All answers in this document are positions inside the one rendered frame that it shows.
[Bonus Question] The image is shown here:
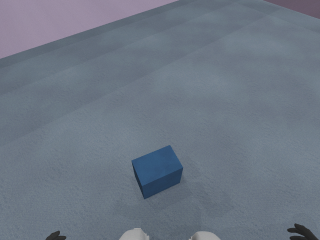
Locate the robot right hand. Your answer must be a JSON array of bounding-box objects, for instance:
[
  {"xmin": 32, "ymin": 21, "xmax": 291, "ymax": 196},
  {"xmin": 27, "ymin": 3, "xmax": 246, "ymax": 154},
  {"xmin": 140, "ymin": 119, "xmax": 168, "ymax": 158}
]
[{"xmin": 287, "ymin": 223, "xmax": 319, "ymax": 240}]

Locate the robot left thigh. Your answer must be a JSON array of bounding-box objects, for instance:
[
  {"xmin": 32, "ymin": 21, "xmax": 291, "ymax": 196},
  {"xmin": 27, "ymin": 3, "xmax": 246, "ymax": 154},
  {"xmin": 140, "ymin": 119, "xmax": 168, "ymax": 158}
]
[{"xmin": 119, "ymin": 229, "xmax": 150, "ymax": 240}]

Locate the carton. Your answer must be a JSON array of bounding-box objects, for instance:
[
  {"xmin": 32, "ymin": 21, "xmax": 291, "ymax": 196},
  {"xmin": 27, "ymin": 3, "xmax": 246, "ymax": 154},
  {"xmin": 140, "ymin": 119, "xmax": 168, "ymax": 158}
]
[{"xmin": 131, "ymin": 145, "xmax": 183, "ymax": 199}]

